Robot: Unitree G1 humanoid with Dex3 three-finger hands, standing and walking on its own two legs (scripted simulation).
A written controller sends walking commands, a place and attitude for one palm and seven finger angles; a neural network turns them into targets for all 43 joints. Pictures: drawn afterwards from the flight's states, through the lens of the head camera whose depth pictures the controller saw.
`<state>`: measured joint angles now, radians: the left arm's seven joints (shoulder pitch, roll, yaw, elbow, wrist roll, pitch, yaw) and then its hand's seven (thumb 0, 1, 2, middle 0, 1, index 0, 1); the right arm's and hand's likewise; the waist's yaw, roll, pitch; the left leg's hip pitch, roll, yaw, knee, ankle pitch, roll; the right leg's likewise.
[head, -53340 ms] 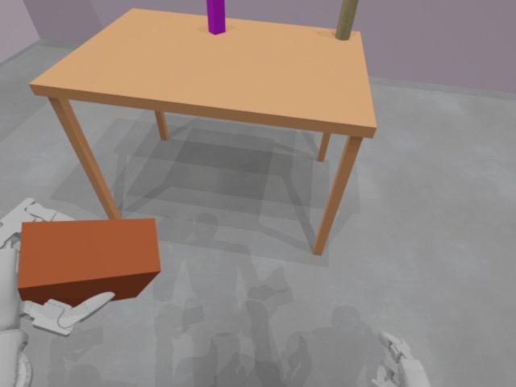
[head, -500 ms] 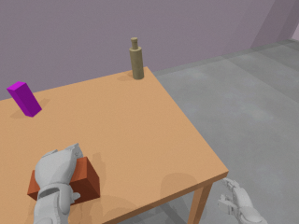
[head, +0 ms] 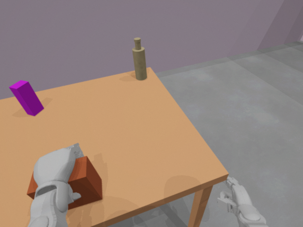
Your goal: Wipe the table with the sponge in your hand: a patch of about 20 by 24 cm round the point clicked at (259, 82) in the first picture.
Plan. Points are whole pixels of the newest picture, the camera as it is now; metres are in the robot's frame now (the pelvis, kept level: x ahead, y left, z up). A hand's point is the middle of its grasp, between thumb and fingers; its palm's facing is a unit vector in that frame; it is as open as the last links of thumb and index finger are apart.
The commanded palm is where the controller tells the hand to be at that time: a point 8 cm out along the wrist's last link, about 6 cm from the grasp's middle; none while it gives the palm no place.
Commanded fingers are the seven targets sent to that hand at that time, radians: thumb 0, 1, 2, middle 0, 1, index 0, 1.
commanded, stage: lift the sponge slowly off the table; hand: left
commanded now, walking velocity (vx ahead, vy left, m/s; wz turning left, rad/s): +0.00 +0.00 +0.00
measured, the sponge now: (72, 189) +0.19 +0.26 +0.00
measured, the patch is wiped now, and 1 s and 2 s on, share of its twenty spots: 1.00 1.00 1.00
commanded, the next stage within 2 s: bring the sponge back beside the body in 1.52 s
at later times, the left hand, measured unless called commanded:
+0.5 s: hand (65, 170) +0.20 +0.25 +0.10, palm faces +0.11 -0.20 -0.97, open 10.3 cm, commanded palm +0.16 +0.25 +0.17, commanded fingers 0.00 0.10 1.30 -1.20 -1.60 -1.20 -1.60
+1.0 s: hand (59, 162) +0.20 +0.25 +0.13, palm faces +0.17 -0.20 -0.96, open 10.3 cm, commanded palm +0.16 +0.25 +0.20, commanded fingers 0.00 0.10 1.30 -1.20 -1.60 -1.20 -1.60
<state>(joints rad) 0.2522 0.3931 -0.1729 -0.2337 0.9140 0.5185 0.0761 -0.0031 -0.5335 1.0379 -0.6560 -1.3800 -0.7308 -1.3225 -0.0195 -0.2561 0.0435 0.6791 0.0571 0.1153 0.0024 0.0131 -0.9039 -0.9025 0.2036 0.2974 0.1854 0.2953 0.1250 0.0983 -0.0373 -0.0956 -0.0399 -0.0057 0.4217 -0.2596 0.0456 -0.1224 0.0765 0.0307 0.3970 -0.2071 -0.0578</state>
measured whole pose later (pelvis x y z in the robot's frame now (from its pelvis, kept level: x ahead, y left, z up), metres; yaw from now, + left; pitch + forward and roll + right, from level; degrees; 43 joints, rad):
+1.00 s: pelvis -0.02 -0.01 +0.00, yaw +0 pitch -6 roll +0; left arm 0.15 0.47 -0.11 -0.35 0.83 0.55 -0.03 0.00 -0.54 1.04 -0.68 -1.35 -0.75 -1.30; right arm -0.03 -0.26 0.06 0.67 0.06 0.10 -0.04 0.01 -0.90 -0.90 0.20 0.30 0.19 0.30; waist 0.13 0.11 -0.03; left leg -0.08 -0.04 -0.01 0.40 -0.22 0.04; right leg -0.11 0.08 0.03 0.38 -0.17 -0.06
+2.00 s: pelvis -0.03 +0.00 +0.00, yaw +0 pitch -6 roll +0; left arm 0.16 0.50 -0.06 -0.43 0.78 0.62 -0.05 0.00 -0.54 1.04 -0.69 -1.35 -0.75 -1.30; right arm -0.03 -0.27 0.07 0.65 0.07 0.11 -0.05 0.01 -0.90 -0.90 0.20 0.30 0.17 0.29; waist 0.13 0.12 -0.03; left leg -0.10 -0.04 -0.01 0.42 -0.22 0.04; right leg -0.13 0.07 0.03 0.40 -0.17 -0.06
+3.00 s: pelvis -0.02 +0.00 +0.00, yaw +0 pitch -6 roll +0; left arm 0.31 0.51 -0.03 -0.42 0.82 0.51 -0.03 0.00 -0.54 1.04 -0.69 -1.35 -0.75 -1.30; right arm 0.00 -0.27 0.05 0.65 0.05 0.07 -0.06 0.01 -0.90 -0.90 0.21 0.30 0.17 0.29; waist 0.14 0.11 -0.01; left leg -0.09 -0.04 -0.01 0.42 -0.23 0.04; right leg -0.11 0.08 0.03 0.39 -0.18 -0.06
